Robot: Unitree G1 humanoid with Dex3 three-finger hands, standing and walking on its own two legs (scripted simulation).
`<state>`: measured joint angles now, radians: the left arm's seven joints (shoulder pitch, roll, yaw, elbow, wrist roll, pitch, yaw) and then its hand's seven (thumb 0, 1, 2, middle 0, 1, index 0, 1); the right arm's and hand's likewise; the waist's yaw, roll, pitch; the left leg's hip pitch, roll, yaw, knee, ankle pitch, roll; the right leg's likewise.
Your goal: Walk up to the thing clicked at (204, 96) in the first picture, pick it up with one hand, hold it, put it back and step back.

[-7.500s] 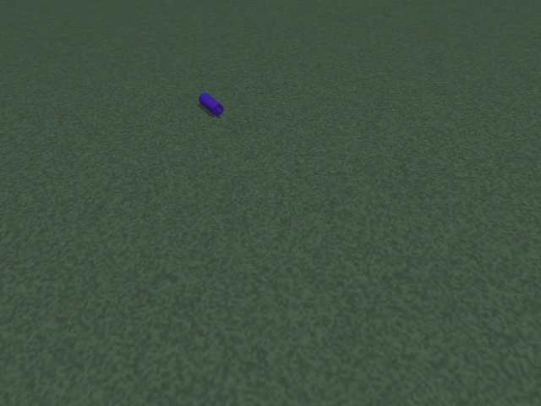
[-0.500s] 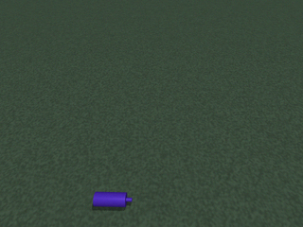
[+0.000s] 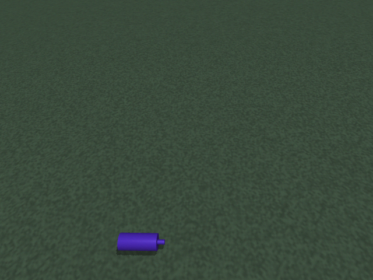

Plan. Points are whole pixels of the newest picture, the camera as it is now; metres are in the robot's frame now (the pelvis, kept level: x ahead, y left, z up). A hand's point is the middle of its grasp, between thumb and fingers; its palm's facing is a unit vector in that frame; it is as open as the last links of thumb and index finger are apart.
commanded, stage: stand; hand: left
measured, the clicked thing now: (142, 241) +0.44 +0.28 -0.74
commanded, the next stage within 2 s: none
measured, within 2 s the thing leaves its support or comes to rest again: neither
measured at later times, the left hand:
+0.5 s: hand out of the picture +0.05 +0.26 -0.16, palm faces -0.02 -0.94 -0.33, open 7.4 cm
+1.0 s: hand out of the picture +0.07 +0.26 -0.16, palm faces -0.03 -0.94 -0.34, open 7.4 cm
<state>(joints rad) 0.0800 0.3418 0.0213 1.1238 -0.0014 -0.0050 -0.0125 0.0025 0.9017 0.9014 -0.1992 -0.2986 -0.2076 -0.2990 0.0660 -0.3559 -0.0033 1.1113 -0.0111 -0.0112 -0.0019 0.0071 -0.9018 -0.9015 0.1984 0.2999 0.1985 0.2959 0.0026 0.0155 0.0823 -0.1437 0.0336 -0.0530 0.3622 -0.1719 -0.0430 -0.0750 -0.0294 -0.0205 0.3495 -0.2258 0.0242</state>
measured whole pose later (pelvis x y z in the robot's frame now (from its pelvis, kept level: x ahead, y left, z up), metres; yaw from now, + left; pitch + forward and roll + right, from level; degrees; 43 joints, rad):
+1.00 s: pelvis -0.01 +0.00 +0.00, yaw +0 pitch -2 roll +0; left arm 0.12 0.36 0.00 1.13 0.00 -0.01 -0.01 0.00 0.90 0.90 -0.20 -0.30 -0.21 -0.30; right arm 0.10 -0.35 0.00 1.14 -0.01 -0.01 0.01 0.01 -0.90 -0.90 0.20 0.30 0.20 0.30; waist 0.00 0.00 0.06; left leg -0.15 0.03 -0.04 0.33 -0.15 -0.04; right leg -0.09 -0.03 -0.01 0.34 -0.21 0.02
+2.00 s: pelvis +0.01 +0.00 +0.00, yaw -1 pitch -2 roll +0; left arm 0.12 0.36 0.01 1.12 0.00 -0.01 -0.01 0.00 0.90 0.90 -0.20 -0.30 -0.21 -0.30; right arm 0.11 -0.35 0.00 1.13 -0.01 0.00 0.01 0.01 -0.90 -0.90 0.20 0.30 0.20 0.30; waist 0.00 0.00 0.06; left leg -0.13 0.04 -0.04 0.33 -0.17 -0.05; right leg -0.08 -0.03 -0.01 0.33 -0.22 0.02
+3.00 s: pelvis +0.01 +0.00 +0.00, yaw -1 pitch -2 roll +0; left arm 0.13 0.36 0.00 1.11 0.00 -0.01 -0.01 0.00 0.90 0.90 -0.20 -0.30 -0.21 -0.30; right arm 0.12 -0.35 0.00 1.12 -0.01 0.00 0.01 0.01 -0.90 -0.90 0.20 0.30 0.20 0.30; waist 0.00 0.00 0.06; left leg -0.13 0.04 -0.03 0.33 -0.17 -0.04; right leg -0.07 -0.03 0.00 0.33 -0.22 0.02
